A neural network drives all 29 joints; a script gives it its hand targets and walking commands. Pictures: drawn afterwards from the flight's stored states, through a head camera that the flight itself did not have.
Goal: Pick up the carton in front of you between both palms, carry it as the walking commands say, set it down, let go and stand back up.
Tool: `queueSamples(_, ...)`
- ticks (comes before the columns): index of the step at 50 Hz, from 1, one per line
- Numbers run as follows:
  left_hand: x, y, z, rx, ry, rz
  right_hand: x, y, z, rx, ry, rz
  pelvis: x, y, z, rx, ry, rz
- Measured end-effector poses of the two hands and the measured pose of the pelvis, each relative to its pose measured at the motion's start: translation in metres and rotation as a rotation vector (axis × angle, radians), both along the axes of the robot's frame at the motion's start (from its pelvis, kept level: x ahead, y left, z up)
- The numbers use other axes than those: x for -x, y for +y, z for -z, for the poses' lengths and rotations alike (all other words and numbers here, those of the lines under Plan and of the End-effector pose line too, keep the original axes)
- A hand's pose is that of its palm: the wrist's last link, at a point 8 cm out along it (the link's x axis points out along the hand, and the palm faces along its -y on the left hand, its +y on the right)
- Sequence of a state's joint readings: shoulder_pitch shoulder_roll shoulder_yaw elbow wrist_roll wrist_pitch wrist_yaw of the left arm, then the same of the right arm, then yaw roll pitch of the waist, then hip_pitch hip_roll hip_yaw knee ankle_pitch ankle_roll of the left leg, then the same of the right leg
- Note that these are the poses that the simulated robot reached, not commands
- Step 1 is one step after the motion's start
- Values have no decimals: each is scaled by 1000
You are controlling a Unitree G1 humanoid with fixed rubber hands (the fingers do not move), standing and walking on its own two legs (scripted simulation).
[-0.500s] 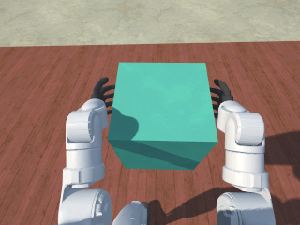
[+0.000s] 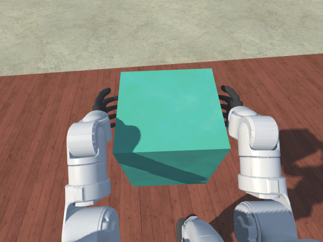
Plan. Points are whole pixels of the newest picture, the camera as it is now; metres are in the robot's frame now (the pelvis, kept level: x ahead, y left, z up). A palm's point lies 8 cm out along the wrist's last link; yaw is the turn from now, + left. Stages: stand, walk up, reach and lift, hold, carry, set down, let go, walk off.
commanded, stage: carry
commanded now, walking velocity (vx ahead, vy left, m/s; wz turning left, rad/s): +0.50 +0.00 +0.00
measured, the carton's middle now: (167, 133) +0.36 -0.02 +0.04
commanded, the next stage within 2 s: none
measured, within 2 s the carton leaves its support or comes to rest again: neither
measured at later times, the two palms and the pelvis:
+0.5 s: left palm (104, 54) +0.64 +0.16 +0.09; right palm (195, 50) +0.66 -0.14 +0.08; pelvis +0.30 -0.01 -0.03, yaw +0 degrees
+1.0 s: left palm (113, 18) +0.95 +0.15 +0.05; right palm (183, 16) +0.94 -0.15 +0.05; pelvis +0.59 +0.02 -0.06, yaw +0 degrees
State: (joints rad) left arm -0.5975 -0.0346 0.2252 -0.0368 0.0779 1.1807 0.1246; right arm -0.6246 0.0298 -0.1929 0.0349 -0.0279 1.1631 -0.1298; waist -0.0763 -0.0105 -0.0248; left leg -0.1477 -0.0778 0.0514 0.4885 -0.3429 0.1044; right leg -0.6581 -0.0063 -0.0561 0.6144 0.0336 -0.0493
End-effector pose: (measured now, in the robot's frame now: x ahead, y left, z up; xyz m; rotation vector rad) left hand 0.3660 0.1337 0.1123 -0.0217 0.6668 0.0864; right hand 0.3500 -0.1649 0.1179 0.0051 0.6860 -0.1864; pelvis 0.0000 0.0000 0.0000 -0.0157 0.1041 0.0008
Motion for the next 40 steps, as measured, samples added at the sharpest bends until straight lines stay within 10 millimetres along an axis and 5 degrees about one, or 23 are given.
queueSamples(6,-81,-6,14,-57,-16,-34,-96,-7,26,-21,-15,-59,-91,-14,37,-15,-27,-17)
queueSamples(11,-116,4,44,-38,106,-71,-147,6,55,-15,106,-122,-140,-25,33,-28,-27,-14)
queueSamples(17,-172,13,46,-29,97,-108,-212,15,57,-27,97,-140,-199,-28,25,-41,-11,-19)
queueSamples(27,-308,30,28,-23,-16,-87,-338,31,41,-28,-17,-107,-330,-6,40,-16,-9,1)
queueSamples(32,-387,39,52,-13,-10,-33,-404,39,56,23,-9,-80,-401,9,71,-15,-31,14)
queueSamples(40,-469,25,83,-33,130,41,-463,27,89,18,134,-6,-477,27,60,8,-18,14)
